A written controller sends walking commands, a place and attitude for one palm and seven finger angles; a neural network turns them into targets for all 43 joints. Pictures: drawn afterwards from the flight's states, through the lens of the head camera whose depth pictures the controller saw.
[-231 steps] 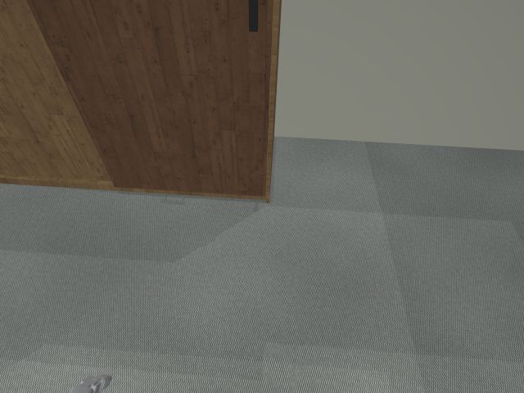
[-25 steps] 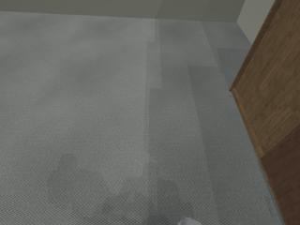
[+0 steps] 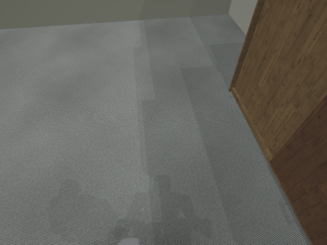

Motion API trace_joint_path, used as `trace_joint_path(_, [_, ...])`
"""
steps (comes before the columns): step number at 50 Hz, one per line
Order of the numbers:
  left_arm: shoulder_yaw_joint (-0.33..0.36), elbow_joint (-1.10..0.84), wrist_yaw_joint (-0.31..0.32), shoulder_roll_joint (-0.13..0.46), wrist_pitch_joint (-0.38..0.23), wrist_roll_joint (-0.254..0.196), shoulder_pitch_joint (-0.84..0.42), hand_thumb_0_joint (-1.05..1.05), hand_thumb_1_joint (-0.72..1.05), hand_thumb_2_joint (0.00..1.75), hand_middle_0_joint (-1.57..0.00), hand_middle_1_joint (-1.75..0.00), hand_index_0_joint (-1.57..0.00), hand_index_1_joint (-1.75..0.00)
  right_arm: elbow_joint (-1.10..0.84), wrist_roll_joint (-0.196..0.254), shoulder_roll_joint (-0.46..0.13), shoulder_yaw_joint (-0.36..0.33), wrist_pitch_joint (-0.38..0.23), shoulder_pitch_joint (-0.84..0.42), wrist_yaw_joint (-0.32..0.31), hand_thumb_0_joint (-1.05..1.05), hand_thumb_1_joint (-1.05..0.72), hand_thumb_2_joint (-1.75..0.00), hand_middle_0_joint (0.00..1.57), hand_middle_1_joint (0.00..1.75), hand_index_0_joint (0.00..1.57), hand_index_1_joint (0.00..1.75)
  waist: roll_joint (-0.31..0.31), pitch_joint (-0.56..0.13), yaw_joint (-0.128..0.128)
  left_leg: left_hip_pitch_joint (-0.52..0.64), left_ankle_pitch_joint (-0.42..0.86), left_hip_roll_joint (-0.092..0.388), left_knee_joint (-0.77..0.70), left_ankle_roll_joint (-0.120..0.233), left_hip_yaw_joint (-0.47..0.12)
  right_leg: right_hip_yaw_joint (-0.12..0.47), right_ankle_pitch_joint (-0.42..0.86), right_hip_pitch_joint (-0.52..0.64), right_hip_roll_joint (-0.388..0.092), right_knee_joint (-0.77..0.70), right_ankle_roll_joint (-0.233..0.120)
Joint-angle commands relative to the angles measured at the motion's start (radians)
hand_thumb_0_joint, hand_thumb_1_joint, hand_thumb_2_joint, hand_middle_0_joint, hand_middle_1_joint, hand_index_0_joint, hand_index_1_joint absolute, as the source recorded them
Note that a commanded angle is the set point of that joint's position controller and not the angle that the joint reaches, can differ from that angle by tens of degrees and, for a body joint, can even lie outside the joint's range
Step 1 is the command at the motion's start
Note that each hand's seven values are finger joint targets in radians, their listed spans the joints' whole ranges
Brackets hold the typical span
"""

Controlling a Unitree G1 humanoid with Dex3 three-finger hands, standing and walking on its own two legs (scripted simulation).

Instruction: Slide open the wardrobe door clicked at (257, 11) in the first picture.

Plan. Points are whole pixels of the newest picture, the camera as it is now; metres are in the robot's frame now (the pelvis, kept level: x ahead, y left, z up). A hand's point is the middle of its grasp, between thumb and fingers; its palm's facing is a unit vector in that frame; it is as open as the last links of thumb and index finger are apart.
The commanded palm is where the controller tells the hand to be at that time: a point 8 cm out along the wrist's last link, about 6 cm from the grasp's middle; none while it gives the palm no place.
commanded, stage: turn to face it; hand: right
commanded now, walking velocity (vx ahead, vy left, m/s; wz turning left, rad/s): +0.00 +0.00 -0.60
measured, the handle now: out of the picture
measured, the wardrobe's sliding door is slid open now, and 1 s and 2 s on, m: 0.00 0.00 0.00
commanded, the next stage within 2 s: none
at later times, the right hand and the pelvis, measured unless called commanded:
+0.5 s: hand out of the picture -0.03 -0.17 -0.16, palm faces +0.37 +0.90 -0.24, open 7.4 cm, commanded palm none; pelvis -0.02 +0.04 +0.00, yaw -21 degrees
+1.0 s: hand out of the picture -0.06 -0.22 -0.15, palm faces +0.61 +0.75 -0.26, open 7.4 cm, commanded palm none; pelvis -0.03 +0.02 +0.00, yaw -38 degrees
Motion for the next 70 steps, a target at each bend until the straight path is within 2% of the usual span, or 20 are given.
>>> trace_joint_path(1, [0.063, -0.084, 0.007, 0.210, -0.008, 0.000, 0.015, 0.00, 0.90, 0.90, -0.20, -0.30, -0.20, -0.30, -0.099, 0.003, -0.067, -0.013, -0.025, 0.004, -0.009, 0.00, -0.90, -0.90, 0.20, 0.30, 0.20, 0.30, -0.152, -0.101, -0.003, 0.033, -0.003, -0.021, -0.092, -0.002, 0.000, 0.356, 0.063, 0.067, -0.255, -0.147, -0.120])
trace_joint_path(6, [0.074, -0.131, -0.006, 0.185, 0.006, -0.012, -0.041, 0.00, 0.90, 0.90, -0.20, -0.30, -0.20, -0.30, -0.098, 0.003, -0.126, -0.026, -0.039, 0.133, -0.020, 0.00, -0.90, -0.90, 0.20, 0.30, 0.20, 0.30, -0.062, -0.112, -0.071, 0.393, 0.158, 0.023, -0.538, 0.029, -0.038, 0.314, -0.097, -0.180, -0.134, -0.004, -0.016])
trace_joint_path(7, [0.066, -0.150, -0.009, 0.113, 0.006, -0.019, -0.019, 0.00, 0.90, 0.90, -0.20, -0.30, -0.20, -0.30, -0.113, -0.015, -0.220, -0.044, -0.047, 0.133, -0.027, 0.00, -0.90, -0.90, 0.20, 0.30, 0.20, 0.30, 0.215, -0.104, -0.072, 0.479, 0.004, 0.289, -0.691, 0.117, -0.320, 0.135, -0.304, -0.367, -0.005, 0.237, 0.067])
trace_joint_path(8, [0.070, -0.165, -0.008, 0.129, 0.006, -0.004, -0.026, 0.00, 0.90, 0.90, -0.20, -0.30, -0.20, -0.30, -0.144, -0.010, -0.262, -0.037, -0.038, 0.074, -0.025, 0.00, -0.90, -0.90, 0.20, 0.30, 0.20, 0.30, 0.279, -0.063, -0.061, 0.313, -0.008, 0.452, -0.721, 0.200, -0.396, 0.028, -0.407, -0.363, 0.024, 0.470, 0.096])
trace_joint_path(10, [0.078, -0.141, -0.020, 0.152, 0.034, 0.004, -0.033, 0.00, 0.90, 0.90, -0.20, -0.30, -0.20, -0.30, -0.175, -0.005, -0.206, -0.030, -0.040, -0.042, -0.025, 0.00, -0.90, -0.90, 0.20, 0.30, 0.20, 0.30, 0.183, 0.018, -0.012, 0.094, -0.050, 0.363, -0.725, 0.177, -0.270, 0.036, -0.315, -0.284, -0.049, 0.712, 0.094])
trace_joint_path(13, [0.064, -0.117, -0.033, 0.131, 0.036, 0.002, 0.009, 0.00, 0.90, 0.90, -0.20, -0.30, -0.20, -0.30, -0.176, -0.008, -0.150, -0.007, -0.053, -0.062, -0.020, 0.00, -0.90, -0.90, 0.20, 0.30, 0.20, 0.30, 0.149, 0.026, 0.011, 0.152, 0.219, 0.266, -0.629, 0.151, -0.037, -0.021, -0.209, -0.282, -0.080, 0.770, 0.124])
trace_joint_path(19, [0.048, -0.156, -0.036, 0.125, 0.034, -0.007, -0.133, 0.00, 0.90, 0.90, -0.20, -0.30, -0.20, -0.30, -0.127, -0.016, -0.203, -0.014, -0.052, 0.089, -0.015, 0.00, -0.90, -0.90, 0.20, 0.30, 0.20, 0.30, 0.187, -0.025, -0.071, 0.323, 0.485, 0.313, -0.559, 0.175, 0.027, -0.085, -0.292, -0.239, -0.086, 0.543, 0.147])
trace_joint_path(24, [0.034, -0.173, -0.037, 0.130, 0.021, -0.017, -0.155, 0.00, 0.90, 0.90, -0.20, -0.30, -0.20, -0.30, -0.120, -0.021, -0.250, -0.027, -0.042, 0.088, -0.011, 0.00, -0.90, -0.90, 0.20, 0.30, 0.20, 0.30, 0.236, -0.079, -0.077, 0.347, 0.582, 0.343, -0.484, 0.172, 0.076, -0.136, -0.323, -0.112, -0.079, 0.321, 0.125])
trace_joint_path(27, [0.039, -0.159, -0.033, 0.166, 0.005, -0.013, -0.079, 0.00, 0.90, 0.90, -0.20, -0.30, -0.20, -0.30, -0.114, -0.009, -0.250, -0.035, -0.032, 0.080, -0.004, 0.00, -0.90, -0.90, 0.20, 0.30, 0.20, 0.30, 0.177, -0.130, -0.030, 0.291, 0.562, 0.308, -0.324, 0.088, 0.162, -0.154, -0.117, 0.090, -0.070, 0.024, 0.102])
trace_joint_path(28, [0.058, -0.148, -0.031, 0.241, -0.006, -0.009, -0.019, 0.00, 0.90, 0.90, -0.20, -0.30, -0.20, -0.30, -0.130, -0.001, -0.221, -0.032, -0.028, 0.088, 0.000, 0.00, -0.90, -0.90, 0.20, 0.30, 0.20, 0.30, 0.007, -0.183, 0.007, 0.123, 0.407, 0.261, -0.150, 0.031, 0.196, -0.026, 0.066, 0.292, -0.173, -0.066, 0.058])
trace_joint_path(29, [0.086, -0.148, -0.026, 0.356, -0.010, -0.007, 0.038, 0.00, 0.90, 0.90, -0.20, -0.30, -0.20, -0.30, -0.175, 0.002, -0.152, -0.013, -0.028, 0.042, 0.010, 0.00, -0.90, -0.90, 0.20, 0.30, 0.20, 0.30, -0.310, -0.177, 0.048, -0.180, -0.170, 0.123, 0.074, -0.048, 0.205, 0.306, 0.457, 0.427, -0.442, -0.077, -0.062])
trace_joint_path(30, [0.090, -0.111, -0.015, 0.369, -0.009, -0.013, 0.108, 0.00, 0.90, 0.90, -0.20, -0.30, -0.20, -0.30, -0.197, -0.009, -0.153, -0.004, -0.015, -0.027, 0.001, 0.00, -0.90, -0.90, 0.20, 0.30, 0.20, 0.30, -0.266, -0.185, 0.082, -0.224, -0.230, 0.104, 0.201, -0.042, 0.088, 0.329, 0.581, 0.388, -0.486, -0.070, -0.133])
trace_joint_path(36, [0.052, -0.157, 0.004, 0.255, -0.021, -0.009, -0.094, 0.00, 0.90, 0.90, -0.20, -0.30, -0.20, -0.30, -0.129, -0.001, -0.158, -0.018, -0.013, 0.018, 0.011, 0.00, -0.90, -0.90, 0.20, 0.30, 0.20, 0.30, -0.149, -0.097, -0.019, -0.130, 0.027, 0.073, 0.229, -0.052, 0.024, 0.148, 0.416, 0.204, -0.275, -0.081, -0.084])
trace_joint_path(44, [0.067, -0.142, 0.001, 0.258, -0.010, -0.005, -0.033, 0.00, 0.90, 0.90, -0.20, -0.30, -0.20, -0.30, -0.180, 0.003, -0.147, -0.011, -0.017, -0.070, 0.001, 0.00, -0.90, -0.90, 0.20, 0.30, 0.20, 0.30, -0.140, -0.092, 0.014, -0.097, -0.007, 0.025, 0.025, -0.052, 0.001, 0.303, 0.336, 0.226, -0.272, -0.081, -0.121])
trace_joint_path(50, [0.076, -0.160, -0.002, 0.254, 0.000, -0.005, -0.075, 0.00, 0.90, 0.90, -0.20, -0.30, -0.20, -0.30, -0.182, 0.013, -0.139, -0.007, -0.032, 0.005, -0.009, 0.00, -0.90, -0.90, 0.20, 0.30, 0.20, 0.30, -0.152, -0.119, -0.032, 0.176, 0.086, -0.032, -0.306, -0.025, 0.017, 0.369, 0.361, 0.083, -0.213, 0.000, -0.086])
trace_joint_path(52, [0.069, -0.171, -0.009, 0.190, -0.001, -0.021, -0.072, 0.00, 0.90, 0.90, -0.20, -0.30, -0.20, -0.30, -0.168, 0.002, -0.212, -0.023, -0.050, 0.080, -0.019, 0.00, -0.90, -0.90, 0.20, 0.30, 0.20, 0.30, 0.023, -0.142, -0.071, 0.450, 0.217, 0.128, -0.574, 0.016, -0.114, 0.288, 0.053, -0.150, -0.108, 0.167, 0.011])
trace_joint_path(53, [0.059, -0.199, -0.013, 0.129, -0.002, -0.022, -0.058, 0.00, 0.90, 0.90, -0.20, -0.30, -0.20, -0.30, -0.175, -0.013, -0.292, -0.037, -0.055, 0.090, -0.024, 0.00, -0.90, -0.90, 0.20, 0.30, 0.20, 0.30, 0.305, -0.130, -0.074, 0.491, 0.315, 0.407, -0.627, 0.135, -0.370, 0.056, -0.393, -0.317, 0.050, 0.402, 0.098])
trace_joint_path(54, [0.074, -0.196, -0.010, 0.179, 0.009, -0.008, -0.065, 0.00, 0.90, 0.90, -0.20, -0.30, -0.20, -0.30, -0.186, -0.005, -0.290, -0.036, -0.050, 0.075, -0.025, 0.00, -0.90, -0.90, 0.20, 0.30, 0.20, 0.30, 0.249, -0.131, -0.070, 0.371, 0.350, 0.472, -0.618, 0.208, -0.357, 0.073, -0.460, -0.282, 0.003, 0.594, 0.098])
trace_joint_path(58, [0.068, -0.131, -0.037, 0.157, 0.037, -0.002, -0.033, 0.00, 0.90, 0.90, -0.20, -0.30, -0.20, -0.30, -0.214, -0.005, -0.181, -0.002, -0.053, -0.069, -0.017, 0.00, -0.90, -0.90, 0.20, 0.30, 0.20, 0.30, 0.160, -0.009, 0.002, 0.197, 0.290, 0.268, -0.595, 0.147, -0.058, 0.017, -0.231, -0.256, -0.062, 0.822, 0.124])
trace_joint_path(70, [0.034, -0.157, -0.036, 0.132, 0.016, -0.018, -0.119, 0.00, 0.90, 0.90, -0.20, -0.30, -0.20, -0.30, -0.138, -0.018, -0.265, -0.031, -0.035, 0.071, -0.011, 0.00, -0.90, -0.90, 0.20, 0.30, 0.20, 0.30, 0.237, -0.084, -0.063, 0.336, 0.584, 0.333, -0.440, 0.149, 0.090, -0.145, -0.289, -0.052, -0.068, 0.244, 0.121])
